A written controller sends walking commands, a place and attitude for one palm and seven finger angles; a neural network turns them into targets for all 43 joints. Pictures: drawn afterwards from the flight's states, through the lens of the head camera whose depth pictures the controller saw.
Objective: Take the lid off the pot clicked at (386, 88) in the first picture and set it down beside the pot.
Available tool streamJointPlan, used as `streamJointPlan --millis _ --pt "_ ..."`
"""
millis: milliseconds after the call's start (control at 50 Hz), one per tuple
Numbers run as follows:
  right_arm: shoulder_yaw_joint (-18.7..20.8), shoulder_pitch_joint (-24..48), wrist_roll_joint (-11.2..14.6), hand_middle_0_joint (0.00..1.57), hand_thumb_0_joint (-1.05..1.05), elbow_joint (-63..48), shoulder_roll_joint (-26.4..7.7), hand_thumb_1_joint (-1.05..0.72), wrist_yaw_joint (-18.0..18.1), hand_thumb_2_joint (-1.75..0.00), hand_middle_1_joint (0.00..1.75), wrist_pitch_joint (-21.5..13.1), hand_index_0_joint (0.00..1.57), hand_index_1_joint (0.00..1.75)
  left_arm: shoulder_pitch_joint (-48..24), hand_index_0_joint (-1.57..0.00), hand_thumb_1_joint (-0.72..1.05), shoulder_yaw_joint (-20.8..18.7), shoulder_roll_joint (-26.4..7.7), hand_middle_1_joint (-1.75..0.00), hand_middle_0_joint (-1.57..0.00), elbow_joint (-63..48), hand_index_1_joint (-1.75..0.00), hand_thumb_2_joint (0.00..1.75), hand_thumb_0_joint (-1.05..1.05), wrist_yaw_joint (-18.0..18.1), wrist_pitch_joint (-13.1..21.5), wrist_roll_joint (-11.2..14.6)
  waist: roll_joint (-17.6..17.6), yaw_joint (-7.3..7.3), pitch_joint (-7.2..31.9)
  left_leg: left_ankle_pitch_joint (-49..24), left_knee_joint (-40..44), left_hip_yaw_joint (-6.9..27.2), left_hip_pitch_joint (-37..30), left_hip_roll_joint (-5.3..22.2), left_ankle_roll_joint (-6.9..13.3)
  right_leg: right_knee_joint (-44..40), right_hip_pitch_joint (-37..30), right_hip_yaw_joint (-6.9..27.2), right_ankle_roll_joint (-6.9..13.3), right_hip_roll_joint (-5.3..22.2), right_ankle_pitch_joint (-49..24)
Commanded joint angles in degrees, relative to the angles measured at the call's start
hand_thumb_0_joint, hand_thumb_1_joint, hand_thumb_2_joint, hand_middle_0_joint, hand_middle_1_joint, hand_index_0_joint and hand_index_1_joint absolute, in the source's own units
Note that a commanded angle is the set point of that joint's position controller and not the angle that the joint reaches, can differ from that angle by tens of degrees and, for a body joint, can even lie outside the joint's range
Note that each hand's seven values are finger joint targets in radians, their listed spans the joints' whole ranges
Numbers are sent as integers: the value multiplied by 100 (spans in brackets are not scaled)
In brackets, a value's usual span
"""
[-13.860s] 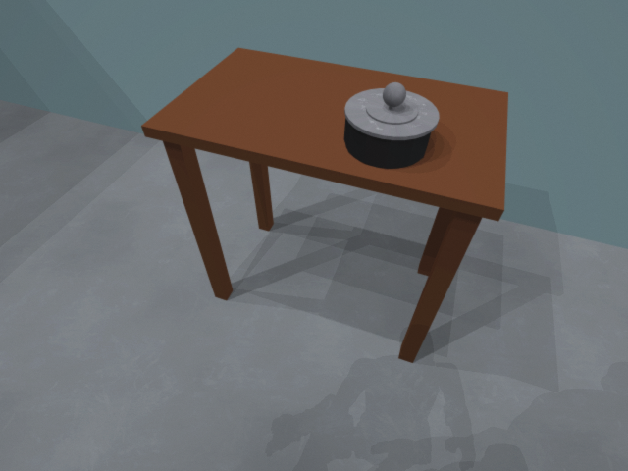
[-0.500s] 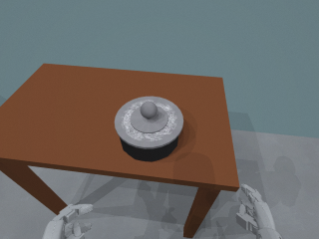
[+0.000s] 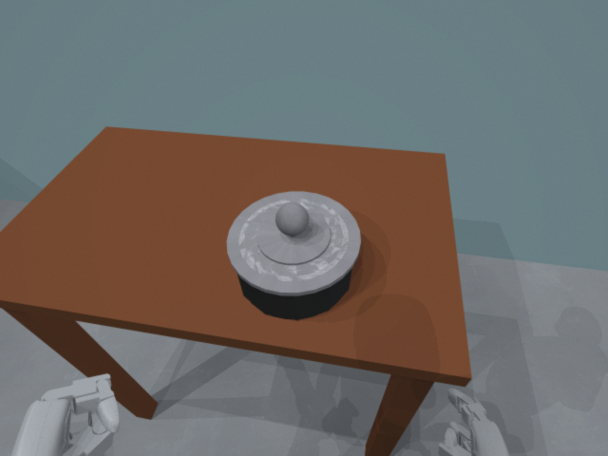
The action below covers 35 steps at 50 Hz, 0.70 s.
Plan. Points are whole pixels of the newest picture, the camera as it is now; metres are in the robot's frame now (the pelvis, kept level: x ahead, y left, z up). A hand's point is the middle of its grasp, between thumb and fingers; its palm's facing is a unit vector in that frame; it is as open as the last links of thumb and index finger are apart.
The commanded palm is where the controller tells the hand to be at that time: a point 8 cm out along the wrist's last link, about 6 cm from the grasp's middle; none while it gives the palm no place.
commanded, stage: raise the hand higher, near the body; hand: left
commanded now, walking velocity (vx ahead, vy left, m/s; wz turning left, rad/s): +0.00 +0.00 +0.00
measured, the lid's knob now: (292, 219) +0.40 +0.07 +0.11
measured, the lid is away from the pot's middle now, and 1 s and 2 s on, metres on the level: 0.00 0.00 0.00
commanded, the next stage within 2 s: reach forward and open the fingers in 0.64 s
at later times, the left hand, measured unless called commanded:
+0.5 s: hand (87, 395) +0.15 +0.24 +0.10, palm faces +0.31 -0.85 -0.43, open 3.1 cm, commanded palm +0.10 +0.27 +0.13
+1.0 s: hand (51, 373) +0.16 +0.27 +0.12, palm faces -0.02 -0.08 -1.00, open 2.9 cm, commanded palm +0.15 +0.27 +0.18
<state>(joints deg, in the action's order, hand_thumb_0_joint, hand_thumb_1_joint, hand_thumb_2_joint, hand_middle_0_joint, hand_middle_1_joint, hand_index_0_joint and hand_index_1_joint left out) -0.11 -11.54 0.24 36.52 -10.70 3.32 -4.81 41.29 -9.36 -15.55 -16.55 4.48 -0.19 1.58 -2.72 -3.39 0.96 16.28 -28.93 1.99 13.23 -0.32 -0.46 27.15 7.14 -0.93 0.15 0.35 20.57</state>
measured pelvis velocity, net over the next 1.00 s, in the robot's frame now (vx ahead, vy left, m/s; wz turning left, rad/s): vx -0.03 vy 0.01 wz -0.01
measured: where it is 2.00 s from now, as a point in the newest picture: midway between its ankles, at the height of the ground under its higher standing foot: outside the picture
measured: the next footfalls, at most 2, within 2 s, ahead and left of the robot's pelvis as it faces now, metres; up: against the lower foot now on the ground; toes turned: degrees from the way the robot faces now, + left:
none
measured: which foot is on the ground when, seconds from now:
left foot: down 0.00-1.00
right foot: down 0.00-1.00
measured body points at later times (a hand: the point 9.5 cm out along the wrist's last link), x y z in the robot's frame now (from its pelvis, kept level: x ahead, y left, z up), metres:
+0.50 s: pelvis -0.01 +0.00 +0.00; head -0.01 -0.01 +0.45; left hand +0.13 +0.28 +0.13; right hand +0.21 -0.21 -0.07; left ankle -0.01 +0.13 -0.74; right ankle -0.07 -0.11 -0.74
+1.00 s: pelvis -0.03 +0.01 -0.01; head -0.02 -0.03 +0.44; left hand +0.15 +0.27 +0.18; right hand +0.18 -0.22 -0.10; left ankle -0.01 +0.13 -0.74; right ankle -0.07 -0.11 -0.74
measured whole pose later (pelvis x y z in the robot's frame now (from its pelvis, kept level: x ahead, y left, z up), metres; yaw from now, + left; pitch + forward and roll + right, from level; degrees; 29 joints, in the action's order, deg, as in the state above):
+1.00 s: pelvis -0.03 +0.01 -0.01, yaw -1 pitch +3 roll -1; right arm -0.3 -9.0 1.3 29.8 -16.7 -0.7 7.5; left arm 32.3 -10.4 -38.8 -30.4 -0.1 -5.8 -38.7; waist -6.8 -4.6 3.2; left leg 16.9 -35.0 1.5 20.6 0.4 0.2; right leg 32.2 14.3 -0.4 -0.4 -0.3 20.5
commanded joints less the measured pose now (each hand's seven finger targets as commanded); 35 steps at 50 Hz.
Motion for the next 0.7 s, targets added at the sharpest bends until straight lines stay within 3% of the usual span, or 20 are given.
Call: streamJointPlan --millis 0,20,40,80,120,140,220,260,340,400,500,540,600,680 --pt "276 864 35 20 0 -1049 -618 -90 72 -90 30 -463 20 30 322 -130 90 -660 -860 -150 -130 -1336 -150 90 0 77 443 -42 335 -67 434 -2073 111 -245 -749 68 272 -350 459 -379 -49 96 -2419" --pt "282 948 59 20 0 -1030 -603 -90 69 -90 30 -457 20 30 434 -130 90 -791 -954 -150 -130 -1283 -150 90 0 86 430 -33 357 -96 333 -2013 116 -244 -712 83 255 -385 461 -371 -34 74 -2372" --pt "267 886 58 20 0 -1064 -618 -90 65 -90 30 -479 20 30 332 -130 90 -610 -816 -150 -130 -1497 -150 90 0 66 489 -48 198 -51 449 -2030 109 -257 -793 77 270 -370 470 -365 -31 98 -2369" --pt "283 867 48 20 0 -1047 -614 -90 76 -90 30 -500 20 30 345 -130 90 -624 -809 -150 -130 -1530 -150 90 0 82 515 -38 201 -58 368 -2001 100 -278 -777 82 277 -385 513 -374 -45 101 -2357" --pt "298 914 67 20 0 -1029 -616 -90 87 -90 30 -502 20 30 341 -130 90 -815 -981 -150 -130 -1573 -150 90 0 109 536 -32 315 -75 378 -1949 89 -271 -788 93 269 -412 500 -354 -36 80 -2349" --pt "293 883 60 20 0 -1046 -608 -90 85 -90 30 -502 20 30 340 -130 90 -699 -836 -150 -130 -1600 -150 90 0 91 560 -32 321 -47 376 -1901 88 -283 -785 87 278 -404 514 -367 -39 101 -2334" --pt "283 895 64 20 0 -1051 -626 -90 87 -90 30 -516 20 30 146 -130 90 -851 -985 -150 -130 -1778 -150 90 0 114 610 -28 126 -66 261 -1853 97 -283 -801 94 258 -450 560 -338 -19 76 -2263" --pt "269 854 64 20 0 -1110 -658 -90 82 -90 30 -513 20 30 35 -130 90 -828 -982 -150 -130 -2008 -150 90 0 106 663 1 48 -60 418 -1917 113 -291 -878 115 263 -422 496 -326 -25 110 -2307" --pt "250 873 59 20 0 -1089 -616 -90 52 -90 30 -492 20 30 8 -130 90 -859 -915 -150 -130 -1933 -150 90 0 96 671 9 178 -41 262 -1862 129 -270 -790 121 255 -435 520 -357 -9 96 -2283" --pt "216 843 47 20 0 -1143 -662 -90 47 -90 30 -510 20 30 -313 -130 90 -886 -1024 -150 -130 -2258 -150 90 0 103 745 25 -113 -47 353 -1818 172 -242 -865 140 234 -445 526 -332 -7 98 -2091" --pt "194 841 41 20 0 -1145 -665 -90 20 -90 30 -520 20 30 -426 -130 90 -968 -1057 -150 -130 -2358 -150 90 0 115 808 36 -1 -55 358 -1704 211 -208 -855 163 225 -464 524 -338 9 86 -1958" --pt "187 917 56 20 0 -1099 -627 -90 12 -90 30 -479 20 30 -388 -130 90 -1006 -1000 -150 -130 -2103 -150 90 0 103 783 47 263 -38 184 -1525 221 -216 -751 153 234 -516 584 -348 8 74 -1895" --pt "173 874 46 20 0 -1147 -676 -90 22 -90 30 -515 20 30 -686 -130 90 -1032 -1123 -150 -130 -2511 -150 90 0 118 881 53 -82 -42 337 -1483 237 -216 -853 169 226 -521 552 -303 8 94 -1784" --pt "182 893 49 20 0 -1106 -663 -90 4 -90 30 -532 20 30 -681 -130 90 -1138 -1141 -150 -130 -2516 -150 90 0 135 934 58 26 -58 313 -1475 221 -227 -825 176 222 -532 547 -308 12 85 -1810"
